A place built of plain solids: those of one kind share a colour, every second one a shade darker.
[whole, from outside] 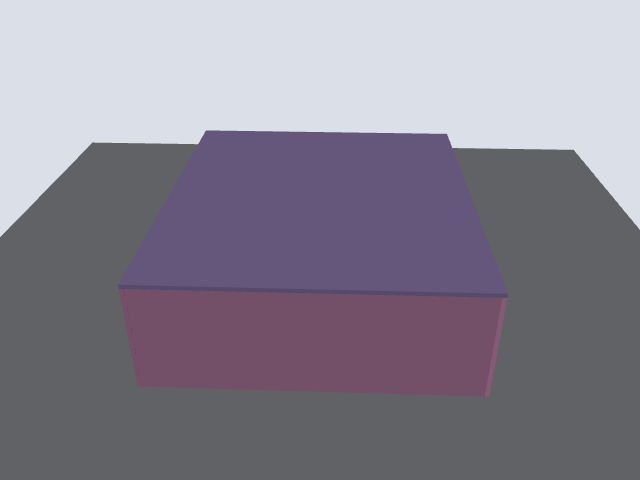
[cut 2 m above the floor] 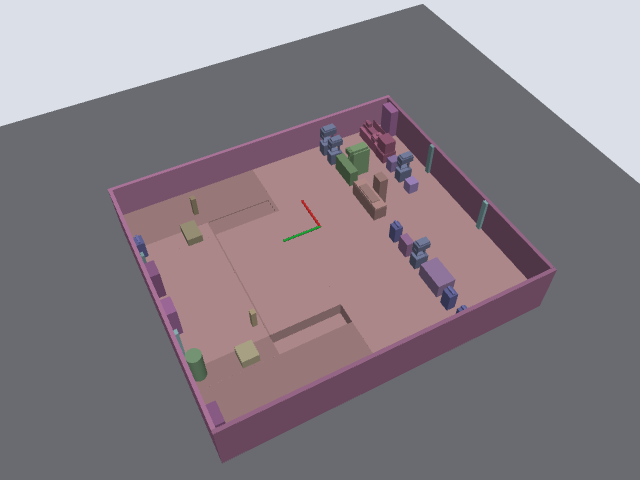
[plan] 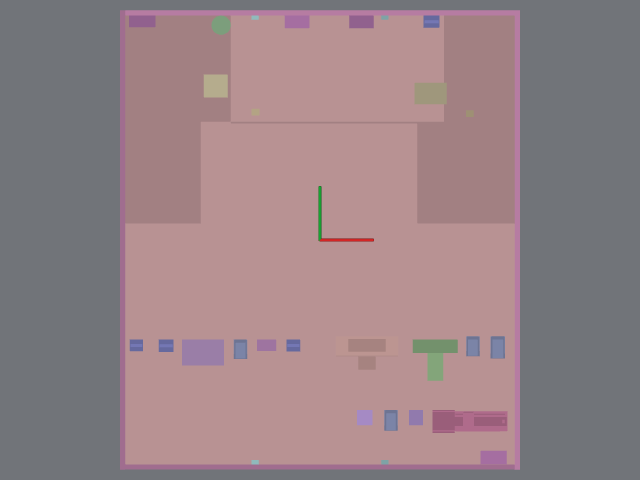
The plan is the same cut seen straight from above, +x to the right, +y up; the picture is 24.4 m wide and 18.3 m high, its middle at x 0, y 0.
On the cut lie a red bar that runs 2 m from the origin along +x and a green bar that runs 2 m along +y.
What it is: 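A machine and fitters' shop under lamps; one hall, a truck gangway, bays of machines, benches and stores, erecting floors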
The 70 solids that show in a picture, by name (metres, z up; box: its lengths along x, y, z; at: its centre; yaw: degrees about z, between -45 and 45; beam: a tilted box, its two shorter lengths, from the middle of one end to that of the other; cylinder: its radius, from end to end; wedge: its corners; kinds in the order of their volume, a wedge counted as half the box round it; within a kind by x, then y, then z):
{
 "floor_1": {"box": [2.88, 17.11, 1.12], "at": [-5.99, 0.0, 0.51]},
 "floor_2": {"box": [2.88, 3.88, 1.12], "at": [-5.99, 2.57, 0.51]},
 "floor_3": {"box": [1.16, 3.9, 0.33], "at": [-3.97, 2.57, 0.12]},
 "floor_4": {"box": [1.14, 4.05, 1.12], "at": [-3.97, 6.53, 0.51]},
 "floor_5": {"box": [14.86, 9.18, 1.12], "at": [0.0, -3.96, 0.51]},
 "floor_6": {"box": [7.11, 17.11, 1.12], "at": [0.15, 0.0, 0.51]},
 "floor_7": {"box": [7.11, 3.59, 1.12], "at": [0.15, 2.64, 0.51]},
 "floor_8": {"box": [10.83, 0.07, 1.12], "at": [2.01, 4.47, 0.51]},
 "floor_9": {"box": [1.02, 9.4, 1.12], "at": [4.22, -3.85, 0.51]},
 "floor_10": {"box": [1.04, 3.61, 1.07], "at": [4.22, 2.64, 0.48]},
 "floor_11": {"box": [1.02, 4.12, 1.12], "at": [4.22, 6.5, 0.51]},
 "floor_12": {"box": [2.7, 17.11, 1.12], "at": [6.08, 0.0, 0.51]},
 "wall_1": {"box": [0.2, 17.51, 5.21], "at": [-7.53, 0.0, 2.56]},
 "wall_2": {"box": [14.86, 0.2, 5.21], "at": [0.0, -8.66, 2.56]},
 "wall_3": {"box": [14.86, 0.2, 5.21], "at": [0.0, 8.66, 2.56]},
 "wall_4": {"box": [0.2, 17.51, 5.21], "at": [7.53, 0.0, 2.56]},
 "roof_1": {"box": [15.26, 17.51, 0.2], "at": [0.0, 0.0, 5.26]},
 "cabinet_1": {"box": [1.02, 0.45, 1.89], "at": [-6.78, 8.34, 2.01]},
 "cabinet_2": {"box": [0.95, 0.49, 1.84], "at": [-0.87, 8.31, 1.99]},
 "cabinet_3": {"box": [0.94, 0.49, 1.78], "at": [1.58, 8.31, 1.96]},
 "cabinet_4": {"box": [1.01, 0.52, 1.89], "at": [6.62, -8.3, 2.01]},
 "grinder_1": {"box": [0.67, 0.51, 1.88], "at": [1.79, -4.69, 2.0]},
 "grinder_2": {"box": [2.39, 0.76, 0.77], "at": [1.79, -4.05, 1.45]},
 "grinder_3": {"box": [2.39, 0.74, 0.12], "at": [1.79, -4.04, 1.9]},
 "grinder_4": {"box": [1.43, 0.49, 0.06], "at": [1.79, -4.01, 1.99]},
 "grinder_5": {"box": [2.39, 0.03, 0.1], "at": [1.79, -3.69, 2.01]},
 "lathe_1": {"box": [0.85, 0.88, 0.62], "at": [4.71, -6.92, 1.38]},
 "lathe_2": {"box": [0.85, 0.78, 0.05], "at": [4.71, -6.91, 1.71]},
 "lathe_3": {"box": [0.85, 0.71, 0.78], "at": [4.71, -6.91, 2.13]},
 "lathe_4": {"box": [0.42, 0.58, 0.14], "at": [5.66, -6.87, 2.0]},
 "lathe_5": {"box": [1.66, 0.03, 0.53], "at": [6.02, -7.28, 2.0]},
 "lathe_6": {"box": [1.98, 0.35, 0.23], "at": [6.13, -6.92, 1.85]},
 "lathe_7": {"box": [2.01, 0.78, 0.67], "at": [6.14, -6.91, 1.4]},
 "lathe_8": {"box": [0.36, 0.24, 0.27], "at": [6.77, -6.92, 2.1]},
 "mill_1": {"box": [0.6, 1.06, 1.78], "at": [4.4, -4.84, 1.96]},
 "mill_2": {"box": [0.48, 0.96, 0.18], "at": [4.4, -4.79, 2.93]},
 "mill_3": {"box": [0.48, 0.24, 0.3], "at": [4.4, -4.19, 2.87]},
 "mill_4": {"box": [1.72, 0.52, 1.0], "at": [4.4, -4.05, 1.56]},
 "drill_1": {"box": [0.38, 0.6, 0.1], "at": [-3.03, -4.22, 2.81]},
 "drill_2": {"box": [0.48, 0.72, 0.34], "at": [-3.03, -4.18, 2.59]},
 "drill_3": {"box": [0.52, 0.74, 0.74], "at": [-3.03, -4.17, 1.44]},
 "drill_4": {"box": [0.52, 0.54, 0.06], "at": [-3.03, -4.07, 1.84]},
 "drill_5": {"box": [0.37, 0.65, 0.1], "at": [2.71, -6.93, 2.82]},
 "drill_6": {"box": [0.47, 0.77, 0.34], "at": [2.71, -6.89, 2.6]},
 "drill_7": {"box": [0.51, 0.79, 0.74], "at": [2.71, -6.88, 1.44]},
 "drill_8": {"box": [0.51, 0.59, 0.06], "at": [2.71, -6.78, 1.84]},
 "drill_9": {"box": [0.38, 0.62, 0.1], "at": [5.83, -4.1, 2.78]},
 "drill_10": {"box": [0.48, 0.74, 0.34], "at": [5.83, -4.06, 2.56]},
 "drill_11": {"box": [0.52, 0.76, 0.74], "at": [5.83, -4.05, 1.44]},
 "drill_12": {"box": [0.52, 0.56, 0.06], "at": [5.83, -3.95, 1.84]},
 "drill_13": {"box": [0.41, 0.71, 0.1], "at": [6.78, -4.15, 2.88]},
 "drill_14": {"box": [0.51, 0.83, 0.34], "at": [6.78, -4.11, 2.66]},
 "drill_15": {"box": [0.55, 0.85, 0.74], "at": [6.78, -4.1, 1.44]},
 "plate_1": {"box": [1.61, 0.99, 0.87], "at": [-4.46, -4.29, 1.5]},
 "pedgrinder_1": {"box": [0.51, 0.45, 0.98], "at": [-7.0, -4.02, 1.56]},
 "pedgrinder_2": {"box": [0.56, 0.48, 1.07], "at": [-5.87, -4.03, 1.6]},
 "pedgrinder_3": {"box": [0.52, 0.46, 1.04], "at": [-1.02, -4.02, 1.58]},
 "pedgrinder_4": {"box": [0.61, 0.47, 1.08], "at": [4.25, 8.32, 1.6]},
 "pedgrinder_5": {"box": [0.55, 0.12, 0.12], "at": [4.25, 8.32, 2.25]},
 "platestack_1": {"box": [0.92, 0.88, 0.55], "at": [-3.98, 5.87, 1.34]},
 "platestack_2": {"box": [1.24, 0.82, 0.47], "at": [4.22, 5.59, 1.3]},
 "receiver_1": {"cylinder": 0.37, "from": [-3.77, 8.19, 1.07], "to": [-3.77, 8.19, 2.77]},
 "pier_1": {"box": [0.28, 0.17, 4.1], "at": [-2.48, -8.47, 3.11]},
 "pier_2": {"box": [0.28, 0.17, 4.1], "at": [-2.48, 8.47, 3.11]},
 "pier_3": {"box": [0.28, 0.17, 4.1], "at": [2.48, -8.47, 3.11]},
 "binsmall_1": {"box": [0.59, 0.58, 0.71], "at": [1.71, -6.77, 1.42]},
 "binsmall_2": {"box": [0.53, 0.58, 0.78], "at": [3.66, -6.77, 1.46]},
 "trolley_1": {"box": [0.74, 0.44, 1.0], "at": [-2.04, -4.02, 1.57]},
 "pendant_1": {"box": [0.3, 0.26, 1.06], "at": [-2.46, 4.88, 1.6]},
 "pendant_2": {"box": [0.3, 0.26, 1.2], "at": [5.71, 4.82, 1.67]}
}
